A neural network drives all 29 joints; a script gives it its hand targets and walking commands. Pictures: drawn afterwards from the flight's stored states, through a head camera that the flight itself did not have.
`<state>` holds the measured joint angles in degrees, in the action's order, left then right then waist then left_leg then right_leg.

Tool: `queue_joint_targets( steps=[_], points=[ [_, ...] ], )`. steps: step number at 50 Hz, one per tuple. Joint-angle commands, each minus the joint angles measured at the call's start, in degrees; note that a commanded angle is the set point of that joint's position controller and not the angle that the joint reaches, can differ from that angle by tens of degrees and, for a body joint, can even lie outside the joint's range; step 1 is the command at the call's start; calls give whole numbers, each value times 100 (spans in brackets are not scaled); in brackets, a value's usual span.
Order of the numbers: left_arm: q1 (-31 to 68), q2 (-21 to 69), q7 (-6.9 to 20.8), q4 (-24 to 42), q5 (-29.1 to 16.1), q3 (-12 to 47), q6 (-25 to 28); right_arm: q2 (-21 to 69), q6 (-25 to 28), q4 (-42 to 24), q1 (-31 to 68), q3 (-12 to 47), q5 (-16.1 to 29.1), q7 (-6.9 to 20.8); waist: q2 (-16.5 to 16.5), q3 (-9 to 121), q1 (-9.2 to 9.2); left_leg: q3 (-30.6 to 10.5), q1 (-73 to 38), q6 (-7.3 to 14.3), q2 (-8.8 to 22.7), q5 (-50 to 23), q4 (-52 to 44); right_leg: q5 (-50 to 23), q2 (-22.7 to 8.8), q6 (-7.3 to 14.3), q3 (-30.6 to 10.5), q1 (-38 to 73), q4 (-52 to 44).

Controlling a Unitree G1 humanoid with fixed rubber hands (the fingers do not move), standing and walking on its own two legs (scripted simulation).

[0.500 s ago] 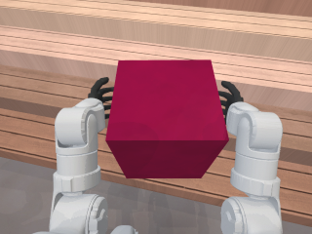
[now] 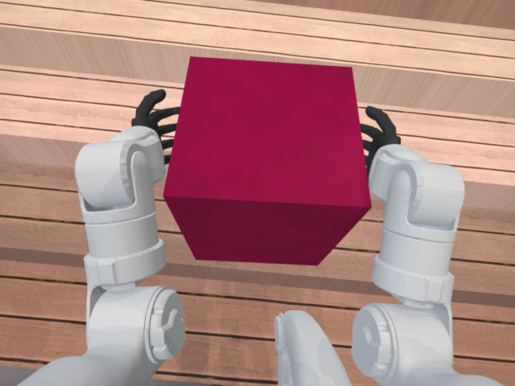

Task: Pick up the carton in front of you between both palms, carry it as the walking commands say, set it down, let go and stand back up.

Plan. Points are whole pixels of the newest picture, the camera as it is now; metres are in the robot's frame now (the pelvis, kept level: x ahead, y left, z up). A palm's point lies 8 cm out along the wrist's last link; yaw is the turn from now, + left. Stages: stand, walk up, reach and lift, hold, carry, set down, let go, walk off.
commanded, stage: carry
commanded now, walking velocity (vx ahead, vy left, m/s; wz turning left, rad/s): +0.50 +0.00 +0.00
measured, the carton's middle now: (263, 176) +0.40 -0.02 +0.06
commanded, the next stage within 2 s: none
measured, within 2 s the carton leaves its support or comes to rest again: neither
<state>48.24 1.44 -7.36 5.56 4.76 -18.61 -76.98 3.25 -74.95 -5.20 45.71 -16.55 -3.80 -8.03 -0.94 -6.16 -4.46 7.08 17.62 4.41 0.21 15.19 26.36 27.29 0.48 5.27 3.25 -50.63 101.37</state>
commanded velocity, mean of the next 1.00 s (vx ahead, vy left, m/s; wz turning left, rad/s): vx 0.50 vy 0.00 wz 0.00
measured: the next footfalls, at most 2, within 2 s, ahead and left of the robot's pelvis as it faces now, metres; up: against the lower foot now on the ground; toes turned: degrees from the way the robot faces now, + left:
right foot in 0.16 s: +0.30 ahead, -0.12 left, +0.15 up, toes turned -4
left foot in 0.60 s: +0.63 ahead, +0.07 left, +0.30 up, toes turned +7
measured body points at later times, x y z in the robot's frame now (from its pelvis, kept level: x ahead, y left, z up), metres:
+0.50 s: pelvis +0.34 -0.04 +0.15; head +0.39 -0.05 +0.60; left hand +0.71 +0.18 +0.34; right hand +0.76 -0.12 +0.33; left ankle +0.41 +0.07 -0.35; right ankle +0.26 -0.11 -0.59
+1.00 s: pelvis +0.63 -0.04 +0.30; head +0.64 -0.03 +0.75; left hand +1.05 +0.07 +0.50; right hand +1.01 -0.23 +0.50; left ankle +0.59 +0.06 -0.44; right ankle +0.70 -0.17 -0.17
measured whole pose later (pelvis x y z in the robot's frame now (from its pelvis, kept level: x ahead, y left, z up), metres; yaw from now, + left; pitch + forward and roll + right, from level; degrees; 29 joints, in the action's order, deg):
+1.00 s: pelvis +0.63 -0.04 +0.30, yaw -1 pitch +3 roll +0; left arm 57.1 -3.2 -3.8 -14.5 9.2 -23.0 -79.2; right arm -0.8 -77.1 18.0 57.1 -14.5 -1.8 -10.0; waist -1.0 3.8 -8.8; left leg 7.3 10.6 5.9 2.0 18.3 23.7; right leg 31.1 -4.8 7.1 0.9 -66.4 110.0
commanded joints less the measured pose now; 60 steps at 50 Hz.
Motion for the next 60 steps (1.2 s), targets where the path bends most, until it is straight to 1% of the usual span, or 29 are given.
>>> queue_joint_targets(
  steps=[1,5,8,9,10,11,12,14,17,18,21,25,26,28,30,31,32,33,37,42,44,46,50,52,55,56,57,58,60],
  points=[
    [3789,5322,876,496,-1835,3934,257,5512,96,-1276,4816,4091,2772,1282,760,3705,-439,-2394,-5075,1223,2019,-2653,-225,960,-184,220,-158,-3204,1968],
    [3554,4879,844,159,-1669,4031,242,5287,30,-1029,4685,4340,2988,1436,382,2765,265,-615,-1833,692,1031,-4003,-1647,447,-275,184,769,41,-2641],
    [3414,5352,906,-8,-1887,4271,245,5362,-13,-610,4397,4180,2822,1540,2147,4516,1423,99,-2008,590,1339,-10720,664,-1042,553,389,1294,3092,-3933],
    [3645,5564,967,87,-2072,4418,290,5361,-4,-582,4416,4133,2709,1539,1223,5145,1836,79,-1992,298,990,-10180,2559,-1482,710,415,768,4096,-5358],
    [3546,5717,1046,55,-2260,4537,345,5424,20,-542,4441,4109,2569,1509,-271,5705,1883,-587,88,-297,166,-4502,4903,-3422,-649,1124,-1950,6220,-6758],
    [3443,6082,1117,21,-2499,4718,468,5385,45,-533,4157,4001,2380,1493,-2253,6160,1695,-1304,1688,-586,-1198,-57,7990,-5932,-1745,2147,-4890,7049,-7775],
    [3602,6328,1208,283,-2852,4853,468,5234,125,-506,4083,3824,2113,1412,-1205,5871,1479,-2148,2462,-261,-911,44,8913,-5457,-1581,1900,-4242,7287,-7036],
    [4423,6608,1364,755,-3355,5003,537,5001,215,-569,3890,3567,1720,1275,368,4079,1078,-1438,3160,153,-237,-108,7903,-4071,-1166,881,-2856,6235,-7034],
    [4664,6529,1506,580,-3659,5040,567,4648,284,-156,3639,3390,1322,1111,-290,3762,1207,-1114,4114,138,-264,566,7925,-4140,-1399,889,-2695,6909,-7346],
    [4698,6479,1535,502,-3675,4982,546,4575,313,-104,3591,3318,1252,1086,225,3746,1181,-930,4191,80,-130,757,7394,-3944,-1473,924,-2527,6903,-7418],
    [4741,6179,1584,148,-3661,4674,422,4323,288,236,3502,3206,1074,982,-36,3370,1365,-438,5284,197,-46,1361,7833,-5243,-1707,1057,-2149,7334,-7619],
    [4651,5772,1652,-801,-3415,3980,227,3891,63,796,3865,2959,895,803,-270,2451,1024,-16,5667,272,392,1776,6968,-3589,-1255,816,-1331,6496,-8628],
    [4616,5682,1675,-991,-3355,3779,160,3856,-6,851,3983,2939,968,757,-193,2222,855,244,4110,283,395,1540,5359,-4220,-1079,834,-696,5073,-9318],
    [4826,5472,1651,-1280,-3203,3433,-23,4108,-167,982,4460,2998,1317,725,-1132,2840,411,1140,945,444,-444,145,4440,-9198,-1016,721,296,3590,-8720],
    [4834,5447,1596,-1344,-2948,3195,-172,4586,-293,809,5027,3289,1851,811,-1643,4006,-591,701,-822,408,-647,-771,2800,-10811,-1088,342,555,4130,-6309],
    [4939,5424,1558,-1354,-2793,3074,-248,4789,-319,766,5157,3357,2050,879,-613,4420,-866,-103,-1737,567,-551,-1568,1462,-8899,-620,12,277,3864,-4198],
    [4686,5560,1499,-1507,-2591,2886,-275,4937,-305,868,5102,3389,2265,951,1937,4920,-511,-4253,-3374,2103,1609,-4130,62,-1682,921,-743,-86,1545,-569],
    [4192,5156,1401,-1642,-2191,2672,-281,5400,-316,1060,4845,3488,2686,1074,1121,5467,-321,-4990,-2904,2371,1695,-3578,32,-1421,844,-516,-1289,1562,1039],
    [4705,4747,1205,-1144,-1519,2122,-191,6570,-162,143,6816,3798,3698,1388,-145,3718,15,-3685,-1623,1158,1255,-81,8,-1623,73,103,-1159,450,398],
    [4215,4424,1022,-1723,-1140,2057,-165,6475,-182,605,6579,3477,3709,1399,-169,3544,-110,-2612,-2388,1231,1513,-1428,-256,-672,-85,194,-307,-457,-948],
    [3979,4615,1047,-2100,-1120,2091,-202,6315,-231,1065,6140,3173,3393,1433,661,3638,-274,-2652,-3012,1452,1803,-1700,-457,-510,-218,269,-279,-1421,269],
    [4085,4864,1085,-2384,-1165,2159,-212,6219,-245,1508,5842,2923,3117,1500,586,3325,-484,-2979,-4069,1558,2115,-957,-635,503,-460,263,-528,-3312,1587],
    [4237,5260,1113,-2582,-1419,2360,-157,6119,-175,1716,5711,2703,2840,1636,328,2363,41,-1523,-2314,924,1381,310,-1758,441,-904,57,97,-2437,-286],
    [4368,5611,1132,-2435,-1740,2593,-121,6123,-161,1734,5682,2560,2655,1638,1085,2139,421,146,291,812,842,-1471,-2502,-473,-640,119,804,979,-2715],
    [4811,6189,1167,-2064,-2460,3000,5,5752,-161,1565,5413,2393,2358,1507,2207,3723,1177,643,-1242,694,1058,-8862,189,-993,426,342,1641,2636,-3758],
    [5182,6495,1172,-1788,-2693,3257,43,5714,-170,1516,5341,2433,2273,1430,1634,4190,1528,549,-1387,371,813,-8834,1934,-1128,633,426,1057,3410,-4941],
    [5180,6387,1172,-1540,-2853,3434,105,5602,-148,1473,5202,2362,2147,1361,428,4731,1563,34,167,-203,448,-6378,4182,-1226,-394,1039,-1655,4773,-6404],
    [5247,6549,1205,-1270,-3063,3578,197,5391,-120,1413,4881,2286,1912,1292,-1661,4893,1378,-541,1762,-581,-666,-532,6359,-2756,-1484,1570,-4665,5532,-8076],
    [5928,6782,1312,-451,-3581,3839,304,5185,-31,1255,4755,2138,1591,1153,-613,5199,992,-1750,2382,-156,-341,-586,8252,-2464,-1613,1385,-4074,5684,-7265]
  ],
)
